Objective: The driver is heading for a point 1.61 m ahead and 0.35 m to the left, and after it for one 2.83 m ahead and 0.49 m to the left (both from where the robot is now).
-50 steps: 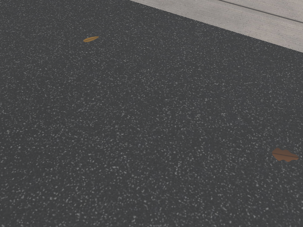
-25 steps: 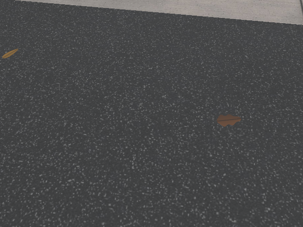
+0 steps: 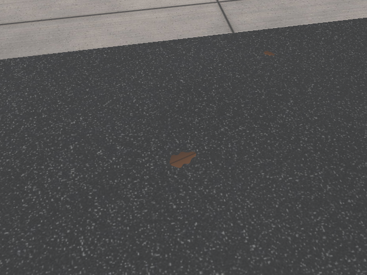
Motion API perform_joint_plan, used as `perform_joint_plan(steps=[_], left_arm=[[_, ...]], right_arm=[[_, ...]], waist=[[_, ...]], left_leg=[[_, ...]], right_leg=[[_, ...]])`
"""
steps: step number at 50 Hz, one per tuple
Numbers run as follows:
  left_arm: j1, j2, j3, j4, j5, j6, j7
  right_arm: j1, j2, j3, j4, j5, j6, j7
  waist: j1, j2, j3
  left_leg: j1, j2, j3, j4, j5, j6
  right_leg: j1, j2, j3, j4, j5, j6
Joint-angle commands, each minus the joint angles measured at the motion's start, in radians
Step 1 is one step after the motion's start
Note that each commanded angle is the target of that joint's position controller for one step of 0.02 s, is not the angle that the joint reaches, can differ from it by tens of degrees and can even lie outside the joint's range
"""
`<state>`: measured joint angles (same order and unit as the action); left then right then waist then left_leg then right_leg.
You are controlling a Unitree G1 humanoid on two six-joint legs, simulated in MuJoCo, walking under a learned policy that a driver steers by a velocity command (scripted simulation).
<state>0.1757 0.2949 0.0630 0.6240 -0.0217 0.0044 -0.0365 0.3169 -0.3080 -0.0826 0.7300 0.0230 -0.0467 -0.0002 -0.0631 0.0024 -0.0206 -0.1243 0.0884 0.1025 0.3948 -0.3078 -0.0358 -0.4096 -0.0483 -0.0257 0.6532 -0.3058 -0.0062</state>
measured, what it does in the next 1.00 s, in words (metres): walks ahead: right foot, then left foot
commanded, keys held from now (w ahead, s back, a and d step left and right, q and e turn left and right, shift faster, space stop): w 1.00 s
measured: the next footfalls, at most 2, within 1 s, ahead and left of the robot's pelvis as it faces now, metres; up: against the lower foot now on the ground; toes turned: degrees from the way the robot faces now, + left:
right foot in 0.04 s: +0.07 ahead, -0.13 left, +0.00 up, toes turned -3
left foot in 0.52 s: +0.45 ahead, +0.06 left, +0.00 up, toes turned -2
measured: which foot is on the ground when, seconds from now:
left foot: down 0.00-0.04, up 0.06-0.50, down 0.52-1.00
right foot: up 0.00-0.02, down 0.04-0.52, up 0.54-1.00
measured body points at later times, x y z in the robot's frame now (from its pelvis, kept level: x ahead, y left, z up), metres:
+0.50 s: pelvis +0.24 -0.03 -0.02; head +0.28 -0.04 +0.43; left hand +0.22 +0.26 -0.13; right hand +0.48 -0.26 -0.09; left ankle +0.42 +0.07 -0.73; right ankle +0.03 -0.12 -0.74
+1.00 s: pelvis +0.53 -0.06 +0.00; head +0.56 -0.07 +0.44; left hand +0.76 +0.15 -0.08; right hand +0.52 -0.35 -0.13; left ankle +0.41 +0.06 -0.74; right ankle +0.68 -0.20 -0.72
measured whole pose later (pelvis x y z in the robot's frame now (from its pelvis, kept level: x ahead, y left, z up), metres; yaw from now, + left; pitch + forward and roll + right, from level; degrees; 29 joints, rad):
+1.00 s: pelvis +0.53 -0.06 +0.00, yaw -3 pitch +2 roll +3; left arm 0.07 0.26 0.02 0.68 -0.01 -0.08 -0.03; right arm 0.35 -0.30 -0.05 0.84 0.02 -0.07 0.01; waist -0.09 -0.04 0.02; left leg 0.02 -0.05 0.04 0.27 -0.33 0.02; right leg -0.56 -0.08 0.02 0.54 -0.01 -0.01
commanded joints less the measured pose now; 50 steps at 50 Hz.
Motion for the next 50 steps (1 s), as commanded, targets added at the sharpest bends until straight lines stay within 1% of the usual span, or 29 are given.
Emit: perform_joint_plan(steps=[1,2,3,4,5,6,7,8,10,12,16,19,22,24,25,26,27,28,29,30,31,32,33,36,39,43,45,47,50], left_arm=[[0.167,0.108,0.043,0.002,-0.005,-0.021,0.009],[0.288,0.174,0.064,0.018,-0.001,-0.023,0.020],[0.319,0.318,0.084,-0.006,0.010,-0.033,0.022],[0.314,0.244,0.067,-0.007,0.010,-0.055,0.013],[0.273,0.190,0.046,-0.005,0.013,-0.069,0.010],[0.224,0.149,0.032,-0.009,0.016,-0.075,0.008],[0.173,0.126,0.022,-0.014,0.017,-0.074,0.008],[0.144,0.112,0.015,-0.017,0.023,-0.075,0.012],[0.138,0.115,0.015,-0.004,0.026,-0.082,0.020],[0.161,0.118,0.015,0.022,0.022,-0.084,0.029],[0.218,0.132,0.017,0.074,0.014,-0.081,0.044],[0.272,0.144,0.020,0.112,0.006,-0.079,0.045],[0.287,0.154,0.026,0.141,0.001,-0.068,0.048],[0.278,0.176,0.032,0.147,0.004,-0.058,0.054],[0.271,0.184,0.033,0.148,0.008,-0.050,0.056],[0.253,0.177,0.027,0.143,0.012,-0.044,0.059],[0.266,0.132,0.009,0.117,0.036,-0.046,0.063],[0.430,-0.008,-0.028,0.121,0.023,-0.063,0.045],[0.311,0.118,-0.004,0.124,-0.002,-0.083,0.039],[0.191,0.152,0.008,0.080,-0.028,-0.095,0.034],[0.136,0.139,0.001,0.065,-0.020,-0.103,0.038],[0.111,0.130,0.006,0.063,-0.002,-0.104,0.040],[0.142,0.118,0.007,0.069,0.002,-0.095,0.039],[0.175,0.068,-0.003,0.080,0.008,-0.066,0.044],[0.065,0.053,-0.012,0.043,0.022,-0.066,0.045],[-0.082,0.029,-0.025,0.014,0.016,-0.085,0.029],[-0.137,0.036,-0.023,-0.005,0.007,-0.090,0.018],[-0.174,0.053,-0.018,-0.024,0.004,-0.094,0.008],[-0.132,0.084,-0.004,-0.024,0.006,-0.099,-0.003]], right_arm=[[-0.068,-0.120,-0.020,-0.050,0.005,-0.018,0.018],[-0.091,-0.048,0.008,-0.065,-0.021,-0.025,0.022],[-0.113,-0.012,0.021,-0.144,-0.028,-0.048,0.019],[-0.155,-0.113,-0.004,-0.140,0.006,-0.064,0.015],[-0.167,-0.135,-0.012,-0.142,0.023,-0.069,0.020],[-0.153,-0.124,-0.008,-0.121,0.012,-0.069,0.019],[-0.149,-0.117,-0.008,-0.110,-0.009,-0.068,0.019],[-0.134,-0.112,-0.010,-0.099,-0.016,-0.063,0.024],[-0.119,-0.087,-0.003,-0.077,-0.021,-0.051,0.030],[-0.156,-0.066,0.006,-0.078,-0.025,-0.044,0.028],[-0.311,-0.019,0.032,-0.113,-0.012,-0.053,0.040],[-0.401,-0.017,0.037,-0.139,-0.003,-0.061,0.061],[-0.423,-0.036,0.033,-0.155,-0.004,-0.068,0.076],[-0.360,-0.068,0.019,-0.143,-0.011,-0.066,0.072],[-0.271,-0.099,0.004,-0.123,-0.013,-0.062,0.063],[-0.115,-0.138,-0.015,-0.086,-0.013,-0.058,0.050],[0.070,-0.204,-0.028,-0.054,-0.027,-0.051,0.036],[0.108,-0.234,-0.034,-0.029,-0.024,-0.054,0.046],[0.100,-0.136,-0.012,-0.031,-0.006,-0.051,0.041],[0.023,-0.115,-0.003,-0.035,-0.007,-0.048,0.031],[-0.040,-0.106,0.001,-0.040,-0.014,-0.046,0.027],[-0.080,-0.090,0.005,-0.043,-0.025,-0.048,0.028],[-0.098,-0.076,0.010,-0.044,-0.039,-0.053,0.028],[-0.111,-0.076,0.009,-0.022,-0.023,-0.070,0.031],[-0.088,-0.109,0.000,0.001,-0.020,-0.069,0.020],[-0.030,-0.139,-0.004,0.025,-0.009,-0.055,0.013],[0.016,-0.155,-0.007,0.046,-0.002,-0.046,0.015],[0.036,-0.162,-0.010,0.062,0.002,-0.034,0.013],[0.029,-0.178,-0.016,0.076,0.003,-0.014,0.005]], waist=[[0.136,0.069,-0.004],[0.192,-0.097,-0.058],[0.169,-0.361,-0.102],[0.205,-0.206,-0.082],[0.171,-0.190,-0.009],[0.143,-0.143,0.029],[0.117,-0.118,0.056],[0.091,-0.122,0.065],[0.074,-0.103,0.053],[0.079,-0.070,0.056],[0.128,-0.079,0.091],[0.152,-0.070,0.129],[0.134,-0.077,0.127],[0.091,-0.112,0.059],[0.040,-0.132,-0.013],[-0.044,-0.126,-0.115],[-0.099,-0.015,-0.276],[0.001,0.276,-0.443],[-0.064,0.174,-0.381],[-0.052,0.130,-0.196],[-0.016,0.021,-0.102],[0.018,-0.002,-0.037],[0.056,0.026,-0.032],[0.095,0.057,0.001],[0.072,0.048,0.051],[0.010,0.036,0.068],[-0.016,0.041,0.072],[-0.020,0.050,0.080],[0.026,0.072,0.055]], left_leg=[[-0.244,0.142,-0.093,0.012,-0.012,0.161],[-0.376,0.060,0.015,0.338,-0.035,0.085],[-0.711,-0.082,-0.010,0.678,-0.271,0.026],[-0.798,-0.043,-0.142,0.835,-0.258,0.038],[-0.835,-0.002,-0.154,0.854,-0.160,0.065],[-0.807,0.030,-0.150,0.826,-0.062,0.074],[-0.769,0.045,-0.154,0.768,0.009,0.071],[-0.712,0.057,-0.155,0.731,0.067,0.065],[-0.678,0.044,-0.131,0.684,0.163,0.040],[-0.679,0.032,-0.122,0.586,0.243,0.016],[-0.584,-0.014,-0.082,0.298,0.423,0.015],[-0.558,-0.038,-0.080,0.172,0.459,0.039],[-0.554,-0.055,-0.085,0.107,0.381,0.083],[-0.441,-0.103,-0.051,0.109,0.287,0.116],[-0.316,-0.137,-0.023,0.112,0.250,0.142],[-0.073,-0.128,-0.025,0.107,0.297,0.179],[0.286,0.071,-0.250,0.172,0.343,0.247],[0.617,0.307,-0.780,0.063,0.069,0.422],[0.562,0.274,-0.833,-0.052,-0.060,0.372],[0.408,0.245,-0.665,-0.085,-0.031,0.329],[0.243,0.212,-0.564,-0.112,0.078,0.306],[0.116,0.177,-0.487,-0.139,0.185,0.301],[0.039,0.154,-0.441,-0.169,0.231,0.301],[-0.081,0.131,-0.339,-0.247,0.273,0.320],[-0.104,0.105,-0.254,-0.283,0.304,0.309],[-0.079,0.065,-0.164,-0.268,0.317,0.258],[-0.021,0.094,-0.177,-0.247,0.294,0.252],[0.055,0.130,-0.197,-0.211,0.295,0.240],[0.138,0.164,-0.213,-0.117,0.418,0.209]], right_leg=[[0.374,0.080,-0.063,-0.154,0.051,-0.056],[0.540,-0.071,0.163,-0.239,0.019,-0.097],[0.666,-0.316,0.687,-0.384,-0.163,-0.274],[0.616,-0.350,0.752,-0.436,-0.257,-0.331],[0.563,-0.318,0.646,-0.433,-0.261,-0.302],[0.493,-0.268,0.538,-0.432,-0.196,-0.269],[0.428,-0.229,0.459,-0.443,-0.087,-0.245],[0.373,-0.196,0.388,-0.462,0.023,-0.225],[0.354,-0.169,0.293,-0.485,0.224,-0.219],[0.360,-0.152,0.220,-0.491,0.363,-0.211],[0.330,-0.115,0.124,-0.519,0.387,-0.176],[0.375,-0.148,0.128,-0.522,0.351,-0.180],[0.487,-0.190,0.132,-0.460,0.477,-0.166],[0.544,-0.189,0.125,-0.349,0.791,-0.145],[0.555,-0.174,0.111,-0.229,0.985,-0.133],[0.470,-0.134,0.079,-0.035,1.033,-0.104],[0.222,-0.079,0.066,0.280,0.696,-0.077],[-0.162,0.128,0.124,0.638,-0.236,-0.016],[-0.264,0.093,0.218,0.720,-0.262,-0.025],[-0.326,0.043,0.176,0.712,-0.181,-0.029],[-0.297,-0.010,0.141,0.653,-0.093,-0.030],[-0.265,-0.040,0.125,0.596,-0.046,-0.024],[-0.202,-0.066,0.132,0.572,-0.014,-0.020],[-0.161,-0.092,0.110,0.470,0.003,0.010],[-0.218,-0.107,0.091,0.302,0.159,0.039],[-0.158,-0.061,0.045,0.022,0.381,0.038],[-0.156,-0.047,0.042,-0.042,0.399,0.032],[-0.177,-0.038,0.051,-0.093,0.355,0.010],[-0.107,-0.011,0.036,-0.143,0.238,-0.035]])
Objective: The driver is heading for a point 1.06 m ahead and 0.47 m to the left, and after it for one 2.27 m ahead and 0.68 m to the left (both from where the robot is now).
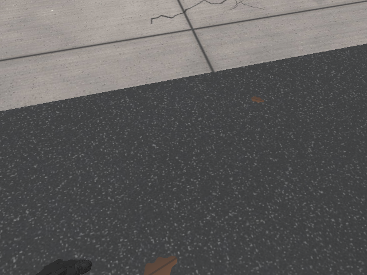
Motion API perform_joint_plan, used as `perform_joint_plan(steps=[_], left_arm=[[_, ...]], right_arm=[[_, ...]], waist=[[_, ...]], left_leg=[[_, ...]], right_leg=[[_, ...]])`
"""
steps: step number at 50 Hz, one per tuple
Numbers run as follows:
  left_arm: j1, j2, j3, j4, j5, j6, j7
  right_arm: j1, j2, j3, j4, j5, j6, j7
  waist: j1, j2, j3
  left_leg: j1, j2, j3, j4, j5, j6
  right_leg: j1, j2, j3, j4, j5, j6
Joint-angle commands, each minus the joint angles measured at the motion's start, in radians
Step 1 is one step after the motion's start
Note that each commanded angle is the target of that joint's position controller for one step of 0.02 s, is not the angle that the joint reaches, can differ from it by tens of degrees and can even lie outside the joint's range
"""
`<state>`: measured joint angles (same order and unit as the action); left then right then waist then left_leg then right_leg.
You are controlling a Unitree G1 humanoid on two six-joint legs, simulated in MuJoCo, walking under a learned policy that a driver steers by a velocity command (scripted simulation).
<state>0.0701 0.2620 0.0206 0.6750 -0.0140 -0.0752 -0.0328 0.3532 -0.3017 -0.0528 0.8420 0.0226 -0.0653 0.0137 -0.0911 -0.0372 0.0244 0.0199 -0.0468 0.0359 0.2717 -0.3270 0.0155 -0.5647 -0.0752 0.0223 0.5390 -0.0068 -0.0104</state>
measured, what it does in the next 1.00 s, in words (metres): walks ahead, turning left: right foot, then left foot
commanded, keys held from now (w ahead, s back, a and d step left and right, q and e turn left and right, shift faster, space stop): w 0.06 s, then w+q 0.04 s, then q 0.90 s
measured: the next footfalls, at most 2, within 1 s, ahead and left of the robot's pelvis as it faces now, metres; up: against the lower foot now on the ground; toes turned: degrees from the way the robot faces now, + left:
right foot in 0.04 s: +0.20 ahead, -0.13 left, +0.00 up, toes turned -2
left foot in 0.54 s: +0.34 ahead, +0.10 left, +0.00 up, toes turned +14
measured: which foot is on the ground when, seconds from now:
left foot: down 0.00-0.04, up 0.06-0.52, down 0.54-0.96, up 0.98-1.00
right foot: up 0.00-0.02, down 0.04-0.54, up 0.56-0.94, down 0.96-1.00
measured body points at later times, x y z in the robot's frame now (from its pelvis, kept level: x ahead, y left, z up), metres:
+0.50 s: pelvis +0.22 -0.03 +0.00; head +0.26 -0.01 +0.45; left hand +0.27 +0.27 -0.12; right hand +0.43 -0.25 -0.10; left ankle +0.31 +0.10 -0.72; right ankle +0.16 -0.13 -0.73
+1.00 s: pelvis +0.28 -0.04 +0.00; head +0.32 -0.04 +0.44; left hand +0.28 +0.28 -0.10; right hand +0.57 -0.21 -0.09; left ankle +0.30 +0.09 -0.72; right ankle +0.36 -0.14 -0.74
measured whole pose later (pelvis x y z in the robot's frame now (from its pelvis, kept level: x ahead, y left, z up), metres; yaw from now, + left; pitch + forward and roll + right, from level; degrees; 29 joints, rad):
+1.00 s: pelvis +0.28 -0.04 +0.00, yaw +29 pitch +2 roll +0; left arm 0.16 0.28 0.07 0.75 0.02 -0.01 0.01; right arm 0.15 -0.32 -0.09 0.60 0.01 0.06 -0.03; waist -0.01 0.04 0.02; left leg -0.45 -0.13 -0.20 0.65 -0.32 0.02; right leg -0.32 0.03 0.06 0.54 -0.25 0.00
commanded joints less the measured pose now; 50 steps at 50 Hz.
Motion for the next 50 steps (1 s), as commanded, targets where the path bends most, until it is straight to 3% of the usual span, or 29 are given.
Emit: perform_joint_plan(steps=[1,2,3,4,5,6,7,8,10,12,14,18,23,25,26,27,28,29,30,31,32,34,36,40,44,47,48,49,50], left_arm=[[0.064,0.140,0.053,-0.051,0.003,-0.020,-0.004],[0.217,0.190,0.079,-0.008,0.006,-0.019,0.005],[0.358,0.287,0.101,0.006,0.025,-0.015,0.013],[0.399,0.293,0.103,0.019,0.018,-0.010,0.008],[0.378,0.200,0.078,0.014,0.012,-0.010,0.009],[0.297,0.178,0.067,0.004,0.014,-0.011,0.012],[0.226,0.151,0.058,-0.003,0.024,-0.014,0.011],[0.179,0.126,0.052,-0.004,0.030,-0.020,0.009],[0.133,0.103,0.049,0.007,0.035,-0.035,0.008],[0.105,0.123,0.057,0.019,0.036,-0.041,0.019],[0.092,0.138,0.063,0.030,0.034,-0.030,0.037],[0.106,0.161,0.070,0.050,0.027,0.004,0.066],[0.105,0.189,0.086,0.068,-0.001,0.046,0.071],[0.080,0.191,0.090,0.063,-0.015,0.059,0.077],[0.087,0.177,0.087,0.065,-0.017,0.063,0.079],[0.131,0.159,0.081,0.060,0.008,0.057,0.076],[0.174,0.082,0.053,0.024,0.061,0.048,0.061],[0.153,0.119,0.054,0.030,0.039,0.041,0.045],[0.088,0.154,0.064,0.018,0.004,0.044,0.039],[0.060,0.148,0.065,0.017,0.006,0.051,0.046],[0.043,0.150,0.068,0.020,0.019,0.061,0.058],[0.058,0.139,0.069,0.017,0.022,0.075,0.064],[0.079,0.113,0.062,0.026,0.019,0.076,0.067],[0.060,0.103,0.057,0.024,0.016,0.076,0.065],[0.051,0.116,0.065,0.012,0.009,0.064,0.052],[0.126,0.120,0.077,0.031,0.008,0.048,0.039],[0.158,0.171,0.093,0.035,0.021,0.048,0.043],[0.144,0.274,0.115,0.031,0.046,0.058,0.049],[0.112,0.245,0.110,0.009,0.074,0.054,0.047]], right_arm=[[-0.028,-0.182,-0.043,-0.037,0.004,0.010,-0.012],[-0.021,-0.145,-0.028,-0.041,-0.006,0.013,-0.014],[0.041,-0.064,0.002,-0.074,-0.026,0.002,-0.014],[0.109,-0.010,0.020,-0.069,-0.015,-0.017,-0.009],[0.025,-0.119,-0.007,-0.070,0.014,-0.027,-0.003],[-0.055,-0.143,-0.016,-0.094,0.027,-0.030,-0.002],[-0.088,-0.133,-0.016,-0.096,0.011,-0.027,-0.009],[-0.077,-0.123,-0.022,-0.090,0.000,-0.015,-0.012],[-0.010,-0.088,-0.023,-0.062,0.004,0.018,-0.018],[-0.017,-0.068,-0.023,-0.074,-0.001,0.041,-0.026],[-0.064,-0.052,-0.020,-0.104,-0.010,0.050,-0.026],[-0.168,-0.028,-0.014,-0.158,-0.014,0.048,0.002],[-0.217,-0.059,-0.034,-0.222,-0.017,0.059,0.033],[-0.165,-0.074,-0.047,-0.226,-0.016,0.060,0.037],[-0.087,-0.100,-0.063,-0.209,-0.018,0.054,0.031],[-0.012,-0.195,-0.093,-0.207,-0.021,0.051,0.008],[-0.013,-0.289,-0.106,-0.228,-0.034,0.056,-0.012],[-0.013,-0.229,-0.086,-0.252,-0.042,0.052,-0.006],[-0.082,-0.193,-0.078,-0.268,-0.033,0.048,-0.002],[-0.134,-0.159,-0.070,-0.268,-0.012,0.049,-0.005],[-0.173,-0.133,-0.061,-0.274,-0.001,0.057,-0.012],[-0.212,-0.140,-0.062,-0.287,-0.017,0.072,-0.024],[-0.203,-0.155,-0.070,-0.289,-0.025,0.078,-0.034],[-0.204,-0.173,-0.080,-0.296,-0.018,0.090,-0.049],[-0.209,-0.167,-0.079,-0.303,-0.018,0.103,-0.044],[-0.229,-0.156,-0.075,-0.311,-0.002,0.115,-0.047],[-0.205,-0.126,-0.066,-0.312,-0.002,0.116,-0.049],[-0.196,-0.086,-0.057,-0.339,-0.002,0.111,-0.047],[-0.193,-0.152,-0.078,-0.338,-0.015,0.096,-0.043]], waist=[[0.111,0.107,-0.041],[0.176,0.083,-0.150],[0.191,-0.077,-0.317],[0.175,-0.270,-0.404],[0.209,-0.150,-0.310],[0.191,-0.099,-0.175],[0.157,-0.031,-0.113],[0.120,-0.035,-0.079],[0.072,-0.062,-0.084],[0.053,-0.063,-0.064],[0.056,-0.059,-0.048],[0.104,-0.047,-0.059],[0.112,-0.045,-0.049],[0.078,-0.043,-0.066],[0.040,-0.007,-0.107],[0.019,0.133,-0.176],[0.080,0.360,-0.249],[0.034,0.251,-0.416],[0.034,0.163,-0.326],[0.057,0.091,-0.236],[0.073,0.058,-0.177],[0.110,0.117,-0.143],[0.110,0.143,-0.160],[0.090,0.164,-0.177],[0.075,0.202,-0.152],[0.118,0.204,-0.141],[0.116,0.135,-0.146],[0.072,-0.151,-0.100],[0.087,-0.239,-0.085]], left_leg=[[-0.011,0.268,-0.114,0.119,0.584,0.136],[-0.082,0.212,-0.068,0.318,0.622,0.103],[-0.380,0.113,-0.009,0.686,0.348,0.042],[-0.657,-0.016,-0.090,0.920,-0.251,0.009],[-0.766,0.036,-0.178,1.019,-0.237,0.022],[-0.788,0.074,-0.153,1.013,-0.150,0.026],[-0.739,0.108,-0.139,0.970,-0.081,0.015],[-0.677,0.132,-0.145,0.922,-0.044,0.001],[-0.564,0.133,-0.135,0.885,-0.006,-0.027],[-0.570,0.123,-0.121,0.834,0.054,-0.051],[-0.587,0.128,-0.104,0.714,0.148,-0.063],[-0.546,0.124,-0.050,0.492,0.308,-0.056],[-0.552,0.106,-0.014,0.387,0.181,-0.007],[-0.476,0.066,0.023,0.308,0.153,0.032],[-0.348,0.027,0.036,0.211,0.265,0.065],[-0.137,0.120,-0.137,0.178,0.710,0.130],[0.123,0.374,-0.500,0.229,1.144,0.338],[0.157,0.422,-0.631,0.164,0.929,0.421],[0.085,0.382,-0.540,0.134,0.780,0.378],[-0.007,0.329,-0.466,0.116,0.634,0.315],[-0.099,0.295,-0.427,0.093,0.534,0.275],[-0.236,0.231,-0.379,0.060,0.460,0.244],[-0.252,0.211,-0.364,0.061,0.472,0.242],[-0.287,0.189,-0.400,0.059,0.284,0.220],[-0.285,0.182,-0.490,0.064,0.145,0.195],[-0.321,0.138,-0.503,0.124,0.135,0.143],[-0.404,0.086,-0.454,0.211,0.033,0.093],[-0.610,-0.072,-0.249,0.418,-0.183,0.030],[-0.654,-0.075,-0.191,0.680,-0.289,-0.019]], right_leg=[[0.176,0.046,-0.043,-0.063,-0.066,-0.054],[0.406,0.037,-0.036,-0.051,-0.051,-0.088],[0.768,-0.200,0.279,-0.023,-0.075,-0.200],[0.940,-0.326,0.664,-0.178,-0.285,-0.292],[0.884,-0.305,0.623,-0.220,-0.404,-0.250],[0.740,-0.289,0.468,-0.233,-0.242,-0.220],[0.611,-0.250,0.345,-0.240,-0.015,-0.204],[0.520,-0.219,0.241,-0.250,0.184,-0.193],[0.423,-0.181,0.103,-0.275,0.390,-0.186],[0.385,-0.176,0.016,-0.298,0.487,-0.194],[0.386,-0.166,-0.055,-0.313,0.484,-0.189],[0.448,-0.159,-0.143,-0.302,0.436,-0.176],[0.545,-0.216,-0.143,-0.183,0.408,-0.163],[0.543,-0.203,-0.158,-0.051,0.480,-0.131],[0.511,-0.152,-0.191,0.093,0.481,-0.091],[0.360,-0.064,-0.215,0.321,0.248,-0.012],[0.005,0.114,-0.187,0.667,-0.652,0.072],[-0.043,0.131,0.053,0.797,-0.707,0.069],[-0.092,0.093,0.076,0.809,-0.637,0.056],[-0.111,0.063,0.071,0.747,-0.564,0.053],[-0.096,0.042,0.069,0.674,-0.512,0.058],[0.012,0.059,0.049,0.554,-0.445,0.069],[0.058,0.080,0.042,0.446,-0.425,0.086],[0.129,0.095,0.056,0.294,-0.348,0.097],[0.171,0.109,0.064,0.161,-0.348,0.076],[0.316,0.110,0.036,-0.102,-0.226,0.031],[0.416,-0.007,0.120,-0.177,-0.203,-0.011],[0.459,-0.221,0.366,-0.241,-0.128,-0.137],[0.380,-0.344,0.512,-0.281,-0.029,-0.257]])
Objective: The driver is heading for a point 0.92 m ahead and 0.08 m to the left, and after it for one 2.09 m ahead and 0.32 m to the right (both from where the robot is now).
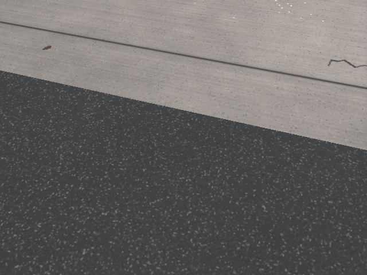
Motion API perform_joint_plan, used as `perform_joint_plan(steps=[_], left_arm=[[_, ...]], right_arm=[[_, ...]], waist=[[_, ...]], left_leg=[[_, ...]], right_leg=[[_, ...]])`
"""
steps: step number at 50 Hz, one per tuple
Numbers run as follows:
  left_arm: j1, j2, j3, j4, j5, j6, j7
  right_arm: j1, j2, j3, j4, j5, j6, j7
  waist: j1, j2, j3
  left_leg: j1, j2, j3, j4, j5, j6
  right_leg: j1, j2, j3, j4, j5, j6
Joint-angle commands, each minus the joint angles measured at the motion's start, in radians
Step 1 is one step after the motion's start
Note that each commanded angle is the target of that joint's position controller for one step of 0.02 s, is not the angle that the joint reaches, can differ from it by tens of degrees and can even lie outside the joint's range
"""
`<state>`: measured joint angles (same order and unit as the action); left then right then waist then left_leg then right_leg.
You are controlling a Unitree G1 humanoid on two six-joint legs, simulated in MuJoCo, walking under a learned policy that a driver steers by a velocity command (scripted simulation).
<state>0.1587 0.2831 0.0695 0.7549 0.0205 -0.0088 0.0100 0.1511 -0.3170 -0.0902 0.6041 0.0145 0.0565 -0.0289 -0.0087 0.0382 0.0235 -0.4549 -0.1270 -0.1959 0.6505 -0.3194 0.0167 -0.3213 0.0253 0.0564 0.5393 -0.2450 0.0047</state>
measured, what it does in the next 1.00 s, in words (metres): walks ahead, turning left: left foot, then right foot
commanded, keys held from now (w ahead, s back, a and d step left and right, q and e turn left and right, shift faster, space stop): q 0.26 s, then w+q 0.12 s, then w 0.62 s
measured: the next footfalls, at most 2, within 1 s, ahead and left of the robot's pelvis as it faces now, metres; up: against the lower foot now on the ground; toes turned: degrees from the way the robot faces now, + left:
left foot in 0.38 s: -0.01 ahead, +0.13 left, +0.00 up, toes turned +16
right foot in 0.90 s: +0.40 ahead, +0.03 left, +0.00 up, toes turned +18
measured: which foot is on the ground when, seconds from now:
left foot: up 0.00-0.36, down 0.38-0.92, up 0.94-1.00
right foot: down 0.00-0.38, up 0.40-0.88, down 0.90-1.00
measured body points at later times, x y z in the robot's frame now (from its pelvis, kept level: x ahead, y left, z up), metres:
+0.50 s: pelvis +0.01 +0.05 +0.01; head +0.02 +0.08 +0.46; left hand +0.06 +0.36 -0.11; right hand +0.20 -0.19 -0.08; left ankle -0.05 +0.12 -0.73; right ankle +0.04 -0.11 -0.66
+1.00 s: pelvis +0.26 +0.08 +0.00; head +0.29 +0.09 +0.44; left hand +0.34 +0.39 -0.10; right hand +0.38 -0.17 -0.13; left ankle +0.05 +0.15 -0.63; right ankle +0.36 +0.02 -0.73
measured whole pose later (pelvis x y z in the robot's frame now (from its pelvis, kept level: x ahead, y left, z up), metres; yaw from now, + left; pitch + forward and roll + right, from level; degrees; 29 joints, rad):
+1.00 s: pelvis +0.26 +0.08 +0.00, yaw +20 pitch +2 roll -1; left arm 0.12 0.28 0.05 0.73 -0.01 -0.09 -0.04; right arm 0.39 -0.29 -0.04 0.80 0.03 -0.06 -0.01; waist -0.03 0.02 0.05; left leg -0.28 -0.01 -0.09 1.16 -0.43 0.03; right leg -0.41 0.04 -0.06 0.54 -0.16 -0.06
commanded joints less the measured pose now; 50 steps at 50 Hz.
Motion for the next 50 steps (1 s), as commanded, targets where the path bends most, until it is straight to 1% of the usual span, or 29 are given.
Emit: perform_joint_plan(steps=[1,3,4,6,8,11,13,16,18,19,20,21,22,23,24,25,26,29,32,37,41,43,44,45,46,47,48,49,50], left_arm=[[-0.040,0.168,0.043,-0.101,0.032,-0.017,0.012],[-0.100,0.115,0.030,-0.116,-0.004,-0.014,0.023],[-0.090,0.108,0.024,-0.115,-0.013,-0.011,0.028],[-0.050,0.116,0.025,-0.109,-0.008,0.000,0.035],[0.004,0.137,0.034,-0.100,-0.003,0.010,0.041],[0.010,0.181,0.051,-0.099,-0.009,0.018,0.035],[-0.003,0.201,0.059,-0.100,-0.017,0.020,0.025],[0.014,0.217,0.067,-0.087,-0.043,0.013,0.012],[-0.004,0.185,0.058,-0.078,-0.056,0.007,0.006],[0.010,0.124,0.042,-0.069,-0.043,0.002,0.000],[-0.029,0.032,0.008,-0.104,0.000,-0.006,-0.014],[-0.106,0.077,0.021,-0.167,-0.018,-0.030,-0.011],[-0.157,0.148,0.038,-0.170,-0.049,-0.048,-0.016],[-0.133,0.170,0.046,-0.156,-0.053,-0.058,-0.022],[-0.102,0.162,0.047,-0.122,-0.035,-0.063,-0.022],[-0.083,0.158,0.047,-0.110,-0.020,-0.068,-0.023],[-0.074,0.145,0.045,-0.097,-0.019,-0.072,-0.028],[-0.081,0.108,0.031,-0.080,-0.023,-0.073,-0.032],[-0.136,0.080,0.016,-0.090,-0.029,-0.075,-0.037],[-0.250,0.065,-0.002,-0.131,-0.041,-0.088,-0.064],[-0.251,0.080,-0.004,-0.147,-0.041,-0.101,-0.083],[-0.154,0.121,0.015,-0.128,-0.035,-0.100,-0.073],[-0.012,0.157,0.034,-0.092,-0.033,-0.097,-0.061],[0.169,0.201,0.047,-0.058,-0.027,-0.094,-0.050],[0.291,0.292,0.069,-0.032,-0.010,-0.090,-0.046],[0.300,0.203,0.043,-0.019,-0.026,-0.093,-0.051],[0.214,0.163,0.028,-0.023,-0.034,-0.088,-0.044],[0.147,0.141,0.020,-0.033,-0.032,-0.081,-0.038],[0.096,0.124,0.014,-0.036,-0.022,-0.079,-0.037]], right_arm=[[0.038,-0.184,-0.060,-0.074,-0.006,-0.028,0.004],[0.086,-0.152,-0.059,-0.026,-0.004,-0.008,0.001],[0.086,-0.124,-0.051,-0.024,-0.002,-0.001,0.002],[0.036,-0.091,-0.037,-0.048,0.010,0.002,0.007],[-0.028,-0.073,-0.026,-0.079,0.013,0.000,0.011],[-0.052,-0.052,-0.011,-0.102,0.005,-0.001,0.024],[-0.040,-0.063,-0.012,-0.103,0.006,0.002,0.032],[-0.016,-0.072,-0.017,-0.100,0.013,0.008,0.045],[0.101,-0.075,-0.027,-0.047,0.017,0.002,0.050],[0.213,-0.103,-0.044,-0.002,0.025,-0.005,0.043],[0.310,-0.195,-0.062,0.008,0.020,-0.018,0.029],[0.284,-0.252,-0.060,-0.029,-0.012,-0.057,0.041],[0.252,-0.173,-0.038,-0.023,-0.017,-0.085,0.045],[0.213,-0.127,-0.019,-0.011,-0.012,-0.099,0.041],[0.178,-0.103,-0.008,-0.015,-0.008,-0.104,0.036],[0.149,-0.101,-0.003,-0.013,-0.008,-0.104,0.030],[0.152,-0.098,0.001,-0.013,-0.015,-0.108,0.024],[0.194,-0.101,0.001,0.015,-0.016,-0.119,0.015],[0.228,-0.111,0.001,0.048,-0.012,-0.122,0.013],[0.293,-0.128,-0.004,0.108,-0.002,-0.119,0.013],[0.304,-0.141,-0.009,0.139,0.007,-0.108,0.009],[0.289,-0.163,-0.014,0.141,0.003,-0.102,0.005],[0.276,-0.156,-0.009,0.142,0.001,-0.096,0.004],[0.281,-0.128,0.006,0.131,-0.011,-0.096,0.001],[0.406,-0.006,0.039,0.109,-0.011,-0.112,0.010],[0.360,-0.056,0.035,0.124,0.004,-0.134,0.014],[0.250,-0.122,0.014,0.093,0.033,-0.145,0.023],[0.181,-0.122,0.020,0.076,0.032,-0.154,0.027],[0.143,-0.109,0.020,0.070,0.013,-0.157,0.027]], waist=[[-0.020,-0.228,-0.078],[-0.037,-0.162,-0.058],[-0.025,-0.161,-0.049],[0.005,-0.179,-0.039],[0.049,-0.206,-0.054],[0.065,-0.227,-0.084],[0.060,-0.241,-0.093],[0.053,-0.233,-0.089],[-0.011,-0.193,-0.087],[-0.045,-0.090,-0.114],[-0.068,0.206,-0.110],[-0.088,0.243,-0.086],[-0.092,0.160,-0.018],[-0.058,0.152,0.035],[-0.038,0.112,0.041],[-0.020,0.110,0.046],[-0.015,0.107,0.037],[-0.022,0.057,0.018],[-0.046,0.064,0.038],[-0.087,0.052,0.103],[-0.062,0.068,0.100],[-0.004,0.102,0.009],[0.074,0.094,-0.091],[0.151,0.062,-0.232],[0.106,-0.225,-0.415],[0.134,-0.273,-0.457],[0.124,-0.217,-0.257],[0.097,-0.125,-0.149],[0.063,-0.076,-0.073]], left_leg=[[-0.164,0.041,0.018,0.444,-0.235,-0.037],[-0.180,0.054,0.050,0.558,-0.125,-0.072],[-0.195,0.061,0.061,0.597,-0.099,-0.087],[-0.206,0.080,0.120,0.538,-0.059,-0.108],[-0.221,0.110,0.142,0.427,-0.058,-0.124],[-0.110,0.148,0.183,0.263,-0.097,-0.118],[-0.017,0.145,0.224,0.170,-0.099,-0.101],[0.089,0.136,0.266,0.008,-0.054,-0.044],[0.296,0.099,0.301,-0.163,0.019,0.019],[0.477,0.111,0.238,-0.209,-0.005,0.058],[0.632,0.371,-0.157,-0.288,-0.006,0.153],[0.544,0.525,-0.524,-0.426,-0.225,0.338],[0.507,0.502,-0.460,-0.475,-0.304,0.326],[0.477,0.461,-0.362,-0.481,-0.293,0.282],[0.457,0.410,-0.275,-0.473,-0.211,0.242],[0.437,0.374,-0.204,-0.482,-0.108,0.218],[0.425,0.347,-0.152,-0.492,-0.007,0.204],[0.452,0.323,-0.050,-0.501,0.189,0.190],[0.440,0.307,0.009,-0.509,0.234,0.173],[0.456,0.342,0.026,-0.509,0.257,0.184],[0.524,0.380,0.025,-0.444,0.420,0.163],[0.549,0.362,0.048,-0.307,0.799,0.140],[0.513,0.318,0.089,-0.133,0.958,0.115],[0.324,0.283,0.101,0.115,0.811,0.083],[-0.075,0.099,0.136,0.552,0.201,0.000],[-0.186,0.050,0.004,0.683,-0.231,0.003],[-0.287,0.119,0.027,0.733,-0.189,0.010],[-0.276,0.178,0.073,0.687,-0.104,0.022],[-0.250,0.215,0.098,0.614,-0.041,0.022]], right_leg=[[0.117,-0.414,0.397,-0.259,0.249,-0.265],[0.139,-0.299,0.214,-0.218,0.257,-0.183],[0.150,-0.285,0.168,-0.212,0.301,-0.183],[0.186,-0.257,0.091,-0.218,0.326,-0.193],[0.274,-0.279,0.077,-0.212,0.354,-0.211],[0.280,-0.312,0.037,-0.201,0.388,-0.220],[0.243,-0.324,0.008,-0.194,0.413,-0.217],[0.189,-0.340,0.003,-0.219,0.079,-0.193],[0.057,-0.307,-0.052,-0.145,-0.114,-0.141],[-0.076,-0.256,-0.130,0.018,-0.216,-0.087],[-0.368,-0.139,-0.223,0.440,-0.417,0.006],[-0.586,-0.039,-0.067,0.585,-0.418,0.019],[-0.608,-0.094,-0.006,0.627,-0.318,-0.001],[-0.613,-0.118,-0.007,0.597,-0.191,-0.016],[-0.575,-0.137,-0.007,0.567,-0.102,-0.012],[-0.538,-0.141,-0.010,0.519,-0.024,0.000],[-0.500,-0.134,-0.022,0.504,0.047,0.008],[-0.476,-0.118,-0.039,0.389,0.186,0.033],[-0.434,-0.100,-0.044,0.221,0.283,0.045],[-0.405,-0.082,-0.059,0.052,0.318,0.023],[-0.338,-0.059,-0.071,-0.025,0.231,-0.034],[-0.162,-0.001,-0.119,-0.025,0.162,-0.075],[0.043,0.027,-0.145,-0.044,0.184,-0.111],[0.372,-0.082,-0.032,0.007,0.199,-0.169],[0.758,-0.369,0.476,-0.050,-0.039,-0.337],[0.761,-0.413,0.727,-0.227,-0.157,-0.347],[0.620,-0.384,0.570,-0.252,-0.209,-0.296],[0.458,-0.347,0.438,-0.272,-0.153,-0.266],[0.316,-0.307,0.353,-0.303,-0.069,-0.253]])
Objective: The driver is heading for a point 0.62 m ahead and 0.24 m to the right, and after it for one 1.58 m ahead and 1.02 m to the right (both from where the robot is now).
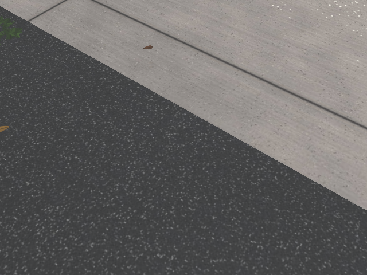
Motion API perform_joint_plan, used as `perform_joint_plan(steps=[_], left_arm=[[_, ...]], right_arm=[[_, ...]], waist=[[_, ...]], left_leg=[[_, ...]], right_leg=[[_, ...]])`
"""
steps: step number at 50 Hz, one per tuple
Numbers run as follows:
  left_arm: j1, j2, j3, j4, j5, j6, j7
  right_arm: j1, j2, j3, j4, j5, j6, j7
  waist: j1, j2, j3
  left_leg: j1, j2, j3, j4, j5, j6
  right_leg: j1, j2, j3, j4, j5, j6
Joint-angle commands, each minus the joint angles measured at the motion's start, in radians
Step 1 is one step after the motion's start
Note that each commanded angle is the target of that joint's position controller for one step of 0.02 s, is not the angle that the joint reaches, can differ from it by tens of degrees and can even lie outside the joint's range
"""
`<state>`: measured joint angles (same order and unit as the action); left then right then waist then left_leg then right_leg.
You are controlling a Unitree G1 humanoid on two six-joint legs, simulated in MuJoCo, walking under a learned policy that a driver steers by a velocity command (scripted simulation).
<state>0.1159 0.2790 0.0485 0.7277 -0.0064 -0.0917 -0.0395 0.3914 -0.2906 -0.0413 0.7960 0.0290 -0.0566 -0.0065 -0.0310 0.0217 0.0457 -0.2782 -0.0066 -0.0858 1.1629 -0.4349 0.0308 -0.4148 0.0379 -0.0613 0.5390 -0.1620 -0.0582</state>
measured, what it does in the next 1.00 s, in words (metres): walks ahead, turning right: left foot, then right foot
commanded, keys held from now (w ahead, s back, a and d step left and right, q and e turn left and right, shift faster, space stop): w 0.24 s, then w+e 0.06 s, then e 0.70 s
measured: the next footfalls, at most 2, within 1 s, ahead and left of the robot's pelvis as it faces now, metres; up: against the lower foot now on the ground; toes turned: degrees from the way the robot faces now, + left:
left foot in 0.40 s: +0.42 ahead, +0.15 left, +0.00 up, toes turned -3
right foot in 0.84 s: +0.38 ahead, -0.10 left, +0.00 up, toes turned -22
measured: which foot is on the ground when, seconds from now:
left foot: up 0.00-0.38, down 0.40-0.84, up 0.86-1.00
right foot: down 0.00-0.40, up 0.42-0.82, down 0.84-1.00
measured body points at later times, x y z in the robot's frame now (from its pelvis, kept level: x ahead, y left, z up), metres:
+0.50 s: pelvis +0.27 +0.05 +0.00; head +0.32 +0.06 +0.45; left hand +0.33 +0.33 -0.13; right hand +0.46 -0.22 -0.07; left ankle +0.38 +0.15 -0.73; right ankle +0.13 -0.08 -0.64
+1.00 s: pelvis +0.34 +0.00 +0.01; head +0.37 -0.04 +0.46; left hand +0.59 +0.22 -0.06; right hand +0.39 -0.32 -0.11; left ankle +0.38 +0.15 -0.65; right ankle +0.34 -0.09 -0.73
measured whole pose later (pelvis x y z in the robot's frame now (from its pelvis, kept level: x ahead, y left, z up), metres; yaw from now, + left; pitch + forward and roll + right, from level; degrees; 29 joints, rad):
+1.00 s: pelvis +0.34 +0.00 +0.01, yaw -23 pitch +2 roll +2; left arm 0.19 0.31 0.07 0.64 0.00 0.03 0.01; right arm 0.07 -0.33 -0.09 0.78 -0.01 0.01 -0.03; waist 0.01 0.03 0.06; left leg -0.52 0.02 0.00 1.09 -0.46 -0.06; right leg -0.34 0.02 0.02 0.51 -0.20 -0.06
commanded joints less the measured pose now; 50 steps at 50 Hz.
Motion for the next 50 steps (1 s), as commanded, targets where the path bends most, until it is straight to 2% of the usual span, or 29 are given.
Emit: perform_joint_plan(steps=[1,3,5,7,11,14,15,17,18,19,20,21,22,23,25,27,30,33,36,39,41,42,43,44,45,46,47,48,50], left_arm=[[0.107,0.105,0.026,-0.016,0.017,-0.002,0.012],[0.087,0.104,0.027,-0.010,0.013,-0.014,0.011],[0.091,0.118,0.029,0.009,0.005,-0.025,0.012],[0.113,0.135,0.034,0.023,0.003,-0.025,0.019],[0.175,0.164,0.038,0.044,-0.009,-0.012,0.028],[0.248,0.180,0.043,0.076,-0.022,0.006,0.030],[0.256,0.184,0.045,0.082,-0.024,0.014,0.033],[0.255,0.190,0.049,0.090,-0.019,0.033,0.041],[0.241,0.195,0.051,0.089,-0.017,0.041,0.045],[0.225,0.180,0.044,0.082,-0.015,0.045,0.047],[0.226,0.127,0.025,0.053,0.005,0.042,0.048],[0.378,0.014,-0.010,0.047,0.022,0.032,0.043],[0.403,0.093,0.004,0.059,-0.012,0.029,0.045],[0.303,0.171,0.030,0.044,-0.038,0.038,0.049],[0.211,0.154,0.037,0.022,-0.022,0.066,0.061],[0.245,0.111,0.037,0.017,-0.020,0.109,0.066],[0.222,0.083,0.037,-0.020,-0.011,0.140,0.072],[0.168,0.079,0.035,-0.054,-0.004,0.145,0.056],[0.106,0.098,0.043,-0.090,-0.004,0.154,0.037],[0.066,0.116,0.054,-0.125,-0.003,0.166,0.024],[0.092,0.117,0.063,-0.123,0.000,0.166,0.021],[0.126,0.148,0.077,-0.115,0.005,0.163,0.031],[0.168,0.257,0.107,-0.121,0.005,0.156,0.050],[0.161,0.329,0.112,-0.150,0.027,0.141,0.052],[0.181,0.274,0.099,-0.146,0.032,0.115,0.041],[0.153,0.253,0.089,-0.141,0.027,0.096,0.039],[0.103,0.229,0.085,-0.144,0.010,0.090,0.045],[0.056,0.199,0.074,-0.153,-0.006,0.094,0.052],[0.036,0.187,0.066,-0.167,0.003,0.102,0.065]], right_arm=[[-0.083,-0.127,-0.034,-0.113,-0.010,-0.036,0.003],[-0.029,-0.084,-0.026,-0.089,-0.011,-0.015,0.002],[-0.060,-0.070,-0.021,-0.099,-0.020,-0.002,-0.004],[-0.135,-0.064,-0.016,-0.123,-0.030,-0.006,-0.005],[-0.292,-0.031,-0.001,-0.154,-0.023,-0.028,0.013],[-0.377,-0.043,-0.003,-0.185,-0.014,-0.037,0.029],[-0.390,-0.053,-0.007,-0.194,-0.013,-0.041,0.034],[-0.363,-0.083,-0.020,-0.190,-0.026,-0.050,0.040],[-0.307,-0.101,-0.030,-0.176,-0.033,-0.055,0.039],[-0.193,-0.135,-0.048,-0.143,-0.043,-0.062,0.034],[-0.071,-0.196,-0.064,-0.126,-0.062,-0.064,0.026],[-0.025,-0.267,-0.076,-0.132,-0.076,-0.046,0.015],[-0.003,-0.218,-0.067,-0.146,-0.059,-0.030,0.018],[-0.056,-0.161,-0.051,-0.156,-0.051,-0.019,0.015],[-0.168,-0.094,-0.030,-0.148,-0.039,-0.009,0.006],[-0.244,-0.092,-0.032,-0.137,-0.054,-0.012,0.006],[-0.305,-0.121,-0.047,-0.127,-0.058,-0.016,-0.002],[-0.327,-0.140,-0.055,-0.116,-0.047,-0.004,-0.017],[-0.324,-0.161,-0.063,-0.098,-0.035,0.014,-0.018],[-0.315,-0.185,-0.073,-0.079,-0.017,0.032,-0.010],[-0.316,-0.178,-0.074,-0.064,0.000,0.042,-0.008],[-0.261,-0.149,-0.069,-0.038,-0.004,0.047,-0.005],[-0.237,-0.098,-0.055,-0.041,-0.037,0.050,-0.001],[-0.291,-0.085,-0.045,-0.101,-0.061,0.051,-0.010],[-0.353,-0.126,-0.058,-0.101,-0.050,0.054,-0.015],[-0.358,-0.127,-0.061,-0.104,-0.028,0.056,-0.017],[-0.335,-0.122,-0.063,-0.083,-0.028,0.057,-0.026],[-0.334,-0.139,-0.069,-0.079,-0.037,0.059,-0.033],[-0.314,-0.128,-0.070,-0.073,-0.038,0.056,-0.031]], waist=[[0.048,-0.074,-0.068],[0.012,-0.100,-0.062],[0.003,-0.096,-0.024],[0.021,-0.081,0.000],[0.083,-0.063,0.019],[0.113,-0.060,0.034],[0.108,-0.064,0.037],[0.078,-0.081,0.018],[0.043,-0.098,-0.020],[-0.019,-0.090,-0.101],[-0.063,-0.030,-0.250],[-0.011,0.252,-0.416],[-0.047,0.268,-0.554],[-0.058,0.159,-0.425],[-0.013,0.078,-0.227],[0.051,0.117,-0.158],[0.072,0.114,-0.124],[0.060,0.094,-0.140],[0.040,0.088,-0.125],[0.032,0.089,-0.105],[0.055,0.072,-0.104],[0.058,0.018,-0.110],[0.046,-0.216,-0.116],[0.055,-0.373,-0.126],[0.107,-0.219,-0.187],[0.081,-0.182,-0.168],[0.053,-0.126,-0.157],[0.038,-0.120,-0.144],[0.017,-0.140,-0.171]], left_leg=[[-0.366,0.128,-0.016,0.053,0.122,0.007],[-0.302,0.142,-0.003,0.010,0.152,-0.010],[-0.329,0.155,0.011,-0.068,0.195,-0.035],[-0.372,0.163,0.020,-0.190,0.311,-0.055],[-0.307,0.116,0.071,-0.489,0.528,-0.058],[-0.305,0.095,0.056,-0.590,0.536,-0.048],[-0.310,0.088,0.045,-0.619,0.508,-0.040],[-0.256,0.060,0.040,-0.674,0.452,-0.021],[-0.174,0.039,0.053,-0.698,0.444,-0.006],[0.002,0.025,0.077,-0.735,0.525,0.020],[0.276,0.145,-0.003,-0.659,0.811,0.065],[0.659,0.445,-0.319,-0.585,1.124,0.223],[0.674,0.479,-0.474,-0.658,0.984,0.280],[0.572,0.428,-0.336,-0.689,0.913,0.241],[0.327,0.349,-0.154,-0.744,0.874,0.199],[0.105,0.310,-0.049,-0.834,0.777,0.190],[0.024,0.325,0.037,-0.902,0.721,0.213],[0.028,0.325,0.112,-0.918,0.628,0.204],[0.055,0.339,0.144,-0.909,0.516,0.192],[0.110,0.364,0.145,-0.856,0.460,0.163],[0.108,0.335,0.181,-0.759,0.412,0.105],[0.073,0.288,0.217,-0.663,0.338,0.048],[-0.090,0.174,0.316,-0.387,0.137,-0.045],[-0.366,0.015,0.239,-0.128,-0.259,-0.120],[-0.390,0.020,0.078,0.018,-0.258,-0.112],[-0.404,0.034,0.045,0.041,-0.177,-0.093],[-0.405,0.052,0.029,0.011,-0.095,-0.086],[-0.402,0.058,0.021,-0.025,-0.038,-0.088],[-0.324,0.031,0.027,-0.034,0.032,-0.099]], right_leg=[[0.317,-0.283,0.406,-0.335,-0.078,-0.180],[0.226,-0.260,0.334,-0.389,-0.006,-0.198],[0.176,-0.251,0.263,-0.426,0.056,-0.208],[0.187,-0.236,0.211,-0.442,0.107,-0.203],[0.212,-0.196,0.118,-0.435,0.145,-0.157],[0.299,-0.240,0.159,-0.394,0.133,-0.150],[0.337,-0.257,0.177,-0.369,0.139,-0.143],[0.397,-0.265,0.206,-0.274,0.280,-0.111],[0.411,-0.249,0.207,-0.194,0.393,-0.089],[0.384,-0.193,0.182,-0.048,0.487,-0.052],[0.247,-0.121,0.146,0.177,0.305,-0.001],[-0.112,0.019,0.089,0.555,-0.403,0.081],[-0.178,0.027,0.210,0.731,-0.544,0.096],[-0.247,-0.023,0.206,0.787,-0.493,0.100],[-0.261,-0.090,0.149,0.728,-0.381,0.119],[-0.117,-0.114,0.119,0.656,-0.310,0.133],[-0.082,-0.123,0.096,0.532,-0.233,0.140],[-0.022,-0.135,0.080,0.381,-0.099,0.120],[0.006,-0.129,0.052,0.285,-0.084,0.098],[0.023,-0.116,0.022,0.181,-0.133,0.067],[0.113,-0.078,-0.015,0.025,-0.050,0.029],[0.196,-0.064,0.015,-0.059,0.065,-0.003],[0.327,-0.232,0.266,-0.148,0.428,-0.076],[0.398,-0.428,0.589,-0.181,0.540,-0.295],[0.388,-0.411,0.562,-0.196,0.493,-0.323],[0.371,-0.362,0.473,-0.192,0.448,-0.274],[0.355,-0.311,0.414,-0.184,0.379,-0.216],[0.334,-0.292,0.389,-0.182,0.367,-0.186],[0.291,-0.256,0.358,-0.180,0.419,-0.179]])
Keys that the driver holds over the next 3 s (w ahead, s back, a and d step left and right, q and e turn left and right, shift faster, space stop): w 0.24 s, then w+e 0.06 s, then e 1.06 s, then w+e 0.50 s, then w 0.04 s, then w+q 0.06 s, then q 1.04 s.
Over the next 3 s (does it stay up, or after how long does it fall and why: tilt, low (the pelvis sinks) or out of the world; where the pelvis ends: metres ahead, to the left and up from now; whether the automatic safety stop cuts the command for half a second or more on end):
stays up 0.52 -0.37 0.01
